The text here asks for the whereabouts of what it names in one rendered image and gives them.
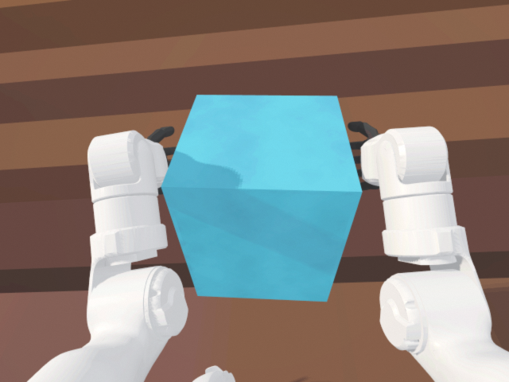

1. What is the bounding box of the left robot shin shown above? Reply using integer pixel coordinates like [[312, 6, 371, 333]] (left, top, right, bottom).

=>
[[205, 366, 223, 374]]

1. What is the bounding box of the robot right hand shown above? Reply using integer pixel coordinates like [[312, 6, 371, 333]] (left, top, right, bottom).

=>
[[348, 121, 379, 190]]

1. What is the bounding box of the left robot forearm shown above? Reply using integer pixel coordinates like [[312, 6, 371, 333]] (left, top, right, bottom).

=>
[[87, 131, 168, 331]]

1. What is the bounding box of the robot left hand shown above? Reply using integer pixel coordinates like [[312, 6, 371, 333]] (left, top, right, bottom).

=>
[[147, 127, 177, 194]]

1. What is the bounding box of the right robot forearm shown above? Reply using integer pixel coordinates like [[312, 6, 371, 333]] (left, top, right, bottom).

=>
[[361, 127, 492, 331]]

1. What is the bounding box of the robot right upper arm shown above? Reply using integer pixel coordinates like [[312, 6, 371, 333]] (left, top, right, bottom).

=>
[[380, 269, 509, 382]]

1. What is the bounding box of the carton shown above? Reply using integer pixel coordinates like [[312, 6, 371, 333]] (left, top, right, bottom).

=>
[[161, 95, 362, 302]]

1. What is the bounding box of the robot left upper arm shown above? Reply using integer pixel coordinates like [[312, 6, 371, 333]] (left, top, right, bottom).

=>
[[27, 266, 188, 382]]

